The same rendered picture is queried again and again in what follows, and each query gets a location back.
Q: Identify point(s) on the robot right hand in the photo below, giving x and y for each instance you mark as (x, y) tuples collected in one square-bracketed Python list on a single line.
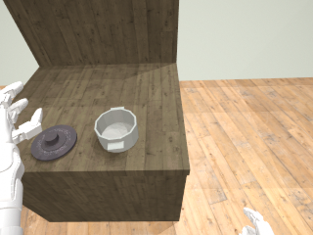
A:
[(261, 227)]

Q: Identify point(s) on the left robot forearm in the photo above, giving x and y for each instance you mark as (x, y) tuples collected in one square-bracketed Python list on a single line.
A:
[(11, 189)]

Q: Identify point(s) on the robot left hand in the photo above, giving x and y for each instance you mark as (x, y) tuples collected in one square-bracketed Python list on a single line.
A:
[(9, 116)]

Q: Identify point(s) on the lid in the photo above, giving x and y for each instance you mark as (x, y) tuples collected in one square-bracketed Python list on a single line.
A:
[(46, 152)]

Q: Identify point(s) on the knob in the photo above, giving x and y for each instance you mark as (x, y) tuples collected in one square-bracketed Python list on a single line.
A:
[(51, 137)]

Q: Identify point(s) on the pot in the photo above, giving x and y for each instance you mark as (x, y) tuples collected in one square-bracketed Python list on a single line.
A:
[(117, 130)]

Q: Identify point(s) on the table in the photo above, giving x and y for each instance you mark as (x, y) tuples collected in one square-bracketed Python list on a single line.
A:
[(94, 55)]

